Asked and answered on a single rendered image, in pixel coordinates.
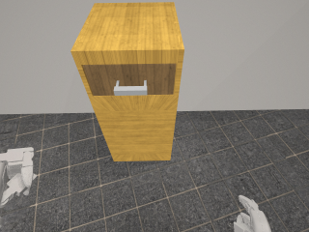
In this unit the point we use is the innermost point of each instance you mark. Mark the robot left hand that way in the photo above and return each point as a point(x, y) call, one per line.
point(18, 165)

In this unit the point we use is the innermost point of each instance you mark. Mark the handle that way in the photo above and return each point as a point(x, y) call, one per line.
point(130, 90)

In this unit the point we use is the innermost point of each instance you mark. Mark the drawer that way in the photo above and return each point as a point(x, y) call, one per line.
point(103, 77)

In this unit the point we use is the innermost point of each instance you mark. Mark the robot right hand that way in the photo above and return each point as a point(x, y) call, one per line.
point(255, 222)

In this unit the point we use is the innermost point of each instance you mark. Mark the cabinet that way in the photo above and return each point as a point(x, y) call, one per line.
point(136, 127)

